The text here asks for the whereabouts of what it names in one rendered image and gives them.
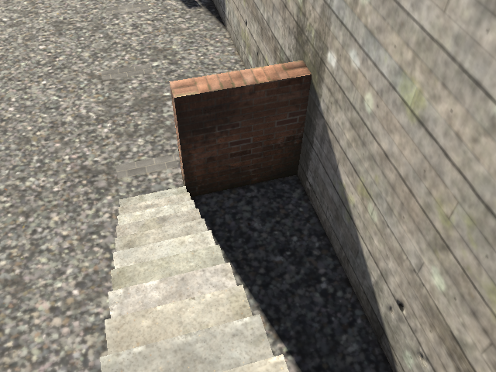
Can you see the stairs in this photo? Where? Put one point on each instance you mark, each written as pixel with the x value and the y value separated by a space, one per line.
pixel 175 305

